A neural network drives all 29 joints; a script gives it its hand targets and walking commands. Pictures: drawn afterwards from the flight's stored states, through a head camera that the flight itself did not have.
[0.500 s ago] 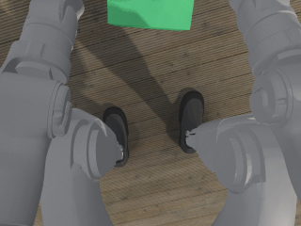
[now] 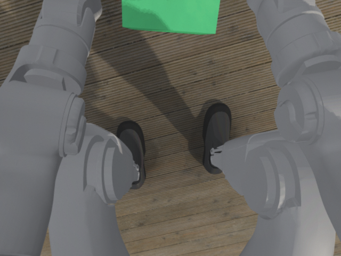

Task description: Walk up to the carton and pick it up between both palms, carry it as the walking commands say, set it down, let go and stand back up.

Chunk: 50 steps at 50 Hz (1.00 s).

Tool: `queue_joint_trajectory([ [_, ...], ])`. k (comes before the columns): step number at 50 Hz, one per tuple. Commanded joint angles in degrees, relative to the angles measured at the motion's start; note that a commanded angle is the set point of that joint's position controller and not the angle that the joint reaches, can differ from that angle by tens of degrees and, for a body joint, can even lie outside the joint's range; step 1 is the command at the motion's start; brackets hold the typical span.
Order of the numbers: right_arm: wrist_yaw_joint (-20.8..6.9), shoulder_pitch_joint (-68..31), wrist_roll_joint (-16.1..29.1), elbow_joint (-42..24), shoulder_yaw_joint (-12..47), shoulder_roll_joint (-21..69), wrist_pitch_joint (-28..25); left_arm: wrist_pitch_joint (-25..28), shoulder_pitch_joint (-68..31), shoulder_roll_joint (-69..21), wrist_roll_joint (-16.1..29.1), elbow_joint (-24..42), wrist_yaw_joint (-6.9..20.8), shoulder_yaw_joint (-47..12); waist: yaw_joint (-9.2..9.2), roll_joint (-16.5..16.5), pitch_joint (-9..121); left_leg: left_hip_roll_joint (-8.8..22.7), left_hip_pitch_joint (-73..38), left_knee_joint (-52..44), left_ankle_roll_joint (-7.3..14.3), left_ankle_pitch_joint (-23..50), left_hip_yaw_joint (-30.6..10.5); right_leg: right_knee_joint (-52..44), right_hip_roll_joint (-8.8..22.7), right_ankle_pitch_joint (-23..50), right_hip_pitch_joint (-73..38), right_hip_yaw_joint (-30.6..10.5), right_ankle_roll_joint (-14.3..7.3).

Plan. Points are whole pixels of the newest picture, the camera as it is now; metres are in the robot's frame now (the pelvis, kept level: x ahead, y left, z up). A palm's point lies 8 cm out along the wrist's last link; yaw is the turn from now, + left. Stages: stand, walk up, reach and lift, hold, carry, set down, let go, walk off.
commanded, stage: reach and lift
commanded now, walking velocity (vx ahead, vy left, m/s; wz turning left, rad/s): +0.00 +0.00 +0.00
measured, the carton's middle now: out of the picture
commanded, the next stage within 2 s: none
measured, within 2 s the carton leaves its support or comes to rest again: leaves its support in 0.88 s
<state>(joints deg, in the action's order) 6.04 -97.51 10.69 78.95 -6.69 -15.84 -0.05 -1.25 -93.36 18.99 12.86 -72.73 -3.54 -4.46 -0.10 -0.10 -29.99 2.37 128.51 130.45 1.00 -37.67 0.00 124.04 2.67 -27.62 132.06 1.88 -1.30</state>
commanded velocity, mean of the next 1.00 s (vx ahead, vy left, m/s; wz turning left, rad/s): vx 0.00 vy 0.00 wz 0.00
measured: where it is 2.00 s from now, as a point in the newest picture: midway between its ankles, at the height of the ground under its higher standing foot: (174, 157)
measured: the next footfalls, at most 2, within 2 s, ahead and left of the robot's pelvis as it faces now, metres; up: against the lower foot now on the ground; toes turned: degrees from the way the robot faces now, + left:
none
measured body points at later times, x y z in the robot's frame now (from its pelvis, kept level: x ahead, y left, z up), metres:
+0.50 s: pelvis +0.00 +0.00 -0.01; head +0.39 +0.02 +0.20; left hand +0.56 +0.14 -0.24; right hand +0.57 -0.12 -0.22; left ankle +0.09 +0.11 -0.33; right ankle +0.14 -0.12 -0.33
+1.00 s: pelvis +0.00 +0.00 -0.02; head +0.39 +0.02 +0.20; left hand +0.57 +0.13 -0.22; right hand +0.59 -0.12 -0.20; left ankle +0.09 +0.11 -0.33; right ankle +0.14 -0.12 -0.33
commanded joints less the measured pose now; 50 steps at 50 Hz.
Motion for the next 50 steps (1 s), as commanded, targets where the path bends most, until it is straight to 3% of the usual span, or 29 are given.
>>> queue_joint_trajectory([
  [1,-3.85,-15.03,-3.30,-11.64,1.25,16.74,-1.58,1.24,-21.95,-21.13,-2.39,10.24,4.53,1.91,3.59,1.47,61.99,-8.15,-21.73,-10.51,-2.44,22.92,-1.49,-1.15,-7.24,22.66,-44.20,-2.48,1.44],
  [2,-5.87,-14.95,-3.87,-6.43,1.66,26.72,-0.28,0.61,-22.67,-29.24,-2.21,9.02,6.66,-1.32,4.95,1.99,56.33,-8.30,-16.20,-11.85,-2.93,20.35,-1.38,-0.49,-7.60,21.91,-42.69,-1.89,0.44],
  [5,-9.90,-16.41,-4.59,-8.41,2.40,36.92,1.26,-0.89,-23.92,-41.04,-2.85,9.89,10.56,-2.53,5.42,4.52,54.03,-8.91,-17.72,-10.11,-2.96,20.91,-0.99,1.38,-8.04,21.73,-40.04,-1.35,0.36],
  [6,-10.93,-17.63,-4.79,-12.48,3.93,39.76,1.71,-1.42,-22.71,-42.92,-4.76,11.42,11.55,-0.25,4.91,0.64,53.90,-9.45,-15.09,-10.43,-2.06,19.54,-0.91,0.46,-8.61,20.30,-40.81,-0.93,0.42],
  [8,-12.72,-16.81,-5.62,-11.56,3.63,43.14,3.08,-3.00,-21.01,-47.35,-5.12,9.83,13.61,0.07,3.95,1.98,51.18,-9.33,-15.34,-9.85,-1.94,19.33,-0.45,0.79,-8.26,19.54,-39.27,-0.82,0.59],
  [10,-13.91,-12.39,-6.57,-8.47,1.60,47.00,4.20,-3.41,-22.58,-49.72,-4.97,13.00,14.92,-1.32,6.05,2.56,49.57,-9.29,-12.06,-9.87,-2.56,16.76,-0.30,1.29,-8.39,18.40,-39.27,-0.84,-0.27],
  [13,-15.73,-13.52,-5.48,-13.60,2.19,47.76,3.90,-4.51,-19.22,-54.73,-6.42,12.45,16.06,-0.01,4.26,5.01,48.42,-9.33,-14.49,-9.61,-1.96,17.37,0.25,1.80,-8.69,17.42,-34.78,0.12,-0.19],
  [14,-15.70,-11.43,-6.32,-11.01,2.54,49.00,4.46,-4.51,-19.06,-56.41,-6.01,12.65,16.77,-0.04,5.94,2.07,48.12,-9.54,-11.66,-9.31,-2.10,17.48,-0.26,1.61,-8.78,17.84,-35.36,0.18,-0.95],
  [16,-16.56,-12.85,-5.12,-14.29,2.17,51.45,4.28,-4.73,-20.60,-57.86,-4.50,13.86,17.24,-2.12,7.11,6.60,49.63,-8.84,-16.01,-9.58,-1.71,20.11,0.10,1.90,-8.81,19.76,-32.53,0.76,-0.93],
  [18,-16.57,-12.91,-5.10,-12.25,2.44,51.09,4.51,-4.55,-22.53,-57.65,-4.66,14.90,17.17,-1.82,5.38,6.65,49.15,-9.35,-15.35,-8.98,-1.79,18.88,0.15,2.24,-9.04,18.97,-33.67,0.01,-1.39],
  [20,-16.76,-12.37,-5.20,-13.93,2.38,51.50,4.64,-4.87,-21.83,-58.66,-3.14,16.20,17.66,-2.54,7.91,3.85,48.93,-9.75,-15.18,-9.08,-0.99,18.75,-0.93,2.19,-8.69,18.46,-33.01,0.87,-1.17],
  [22,-16.90,-12.99,-3.63,-12.59,2.77,52.15,4.58,-5.07,-20.47,-58.91,-3.53,14.16,17.41,-3.68,6.56,6.40,48.46,-8.63,-16.27,-9.21,-1.13,19.79,-0.51,3.08,-8.42,19.86,-33.94,0.64,-1.45],
  [23,-16.72,-14.31,-2.82,-15.06,4.32,53.92,4.33,-4.35,-21.27,-60.06,-2.99,17.67,17.52,-3.18,5.47,3.82,50.59,-9.63,-14.40,-8.82,-0.84,20.95,-0.29,2.56,-8.76,20.66,-35.48,0.70,-1.15],
  [24,-16.52,-14.53,-2.85,-14.92,3.32,52.79,4.44,-4.73,-21.49,-59.48,-3.19,15.42,17.54,-3.00,5.40,5.51,50.16,-9.03,-16.79,-8.78,-0.63,21.61,-1.03,3.06,-8.70,21.12,-33.27,0.48,-0.97],
  [25,-16.56,-10.95,-3.59,-9.78,3.51,52.83,5.30,-4.96,-20.91,-58.63,-3.50,14.12,17.38,-3.08,6.52,2.24,47.58,-9.03,-13.70,-8.79,-0.69,20.12,-1.32,3.53,-8.73,21.32,-35.94,0.24,-1.65],
  [26,-16.66,-12.62,-3.34,-13.60,3.75,53.44,4.94,-5.44,-20.04,-60.88,-3.08,13.89,17.59,-2.92,5.01,5.45,48.91,-8.88,-16.28,-9.25,-0.92,20.71,-0.92,3.10,-8.41,20.51,-34.23,0.33,-1.78],
  [30,-16.56,-14.10,-2.27,-12.77,4.58,55.56,5.11,-4.42,-24.03,-59.23,-1.53,17.05,17.37,-4.19,5.10,3.56,50.07,-9.37,-14.16,-8.23,-0.55,19.99,0.24,2.77,-8.91,20.78,-37.15,-0.55,-1.61],
  [31,-16.18,-14.87,-1.98,-13.12,4.52,52.91,4.88,-4.74,-23.25,-60.20,-2.44,16.16,17.25,-3.02,3.65,4.79,50.73,-9.31,-15.23,-9.09,-1.23,21.09,-0.32,3.02,-9.12,20.88,-35.85,0.37,-2.11],
  [32,-16.18,-14.64,-1.50,-15.38,4.61,54.91,4.55,-4.05,-26.11,-60.26,-0.69,19.64,16.67,-6.23,5.51,6.17,55.48,-8.79,-20.13,-8.79,-1.05,23.95,-0.59,3.24,-9.12,22.36,-35.66,-0.24,-1.93],
  [33,-15.83,-15.93,-0.35,-14.29,5.36,55.35,4.39,-4.09,-25.33,-59.89,-1.05,18.24,16.38,-4.44,4.85,3.39,56.09,-9.12,-16.33,-8.54,-0.85,23.11,-0.32,3.83,-9.16,23.77,-38.71,0.27,-1.67],
  [37,-14.90,-18.81,0.47,-18.07,6.77,56.43,4.70,-4.14,-27.38,-60.62,0.12,20.76,15.86,-5.82,4.12,3.63,64.30,-9.28,-20.21,-8.50,-1.23,24.82,0.22,2.84,-9.20,25.86,-43.98,-0.03,-1.95],
  [38,-14.84,-18.27,0.08,-17.75,6.44,56.12,4.64,-4.33,-29.74,-61.52,2.00,21.25,15.68,-7.40,7.12,3.65,67.95,-8.91,-23.62,-7.90,-1.01,25.84,0.04,4.19,-8.78,25.99,-43.08,0.61,-1.96],
  [39,-14.67,-17.85,1.10,-16.86,6.46,56.85,4.78,-3.74,-32.32,-61.14,2.26,23.47,15.21,-8.82,6.60,6.92,69.77,-9.01,-25.49,-8.14,-1.34,26.21,0.27,3.83,-8.87,25.83,-42.54,0.79,-1.69],
  [41,-14.14,-21.79,2.14,-19.96,8.56,56.86,5.15,-4.11,-32.19,-60.46,3.19,23.86,14.60,-8.20,5.83,4.45,75.17,-9.56,-26.34,-8.07,-1.43,27.60,0.98,2.77,-8.83,27.58,-46.63,0.48,-1.34],
  [42,-13.20,-22.97,2.41,-26.11,9.84,57.62,4.86,-3.24,-38.27,-61.15,5.88,31.54,13.87,-10.27,6.72,2.27,87.55,-9.50,-30.12,-7.31,-1.56,31.28,0.39,3.91,-8.76,32.15,-53.72,0.47,-1.65],
  [45,-13.47,-21.35,3.60,-24.27,9.54,61.94,6.17,-3.99,-36.14,-61.40,4.65,31.36,12.78,-11.27,4.77,4.87,90.14,-9.52,-36.41,-8.97,-1.84,34.82,0.72,2.89,-9.50,32.36,-50.52,1.74,-0.85],
  [46,-13.17,-19.80,2.05,-22.05,9.27,62.02,6.89,-3.92,-39.18,-63.65,6.30,33.82,12.90,-11.66,6.91,3.25,91.65,-10.13,-34.90,-8.12,-1.93,32.10,1.46,2.58,-9.12,31.79,-54.07,0.99,-1.27],
  [47,-13.24,-20.22,2.22,-23.60,9.30,62.78,7.45,-3.99,-39.70,-61.26,5.45,34.68,12.54,-10.51,4.88,4.03,94.46,-9.22,-36.09,-8.07,-1.94,32.93,1.35,1.83,-9.29,32.94,-53.71,0.18,-1.06],
  [50,-13.09,-19.06,0.63,-21.41,8.54,64.64,9.31,-5.26,-40.90,-63.03,6.08,33.89,12.87,-11.51,6.53,1.60,94.49,-10.08,-32.61,-9.08,-2.04,27.68,3.19,0.67,-9.12,30.17,-58.07,0.35,-1.33],
])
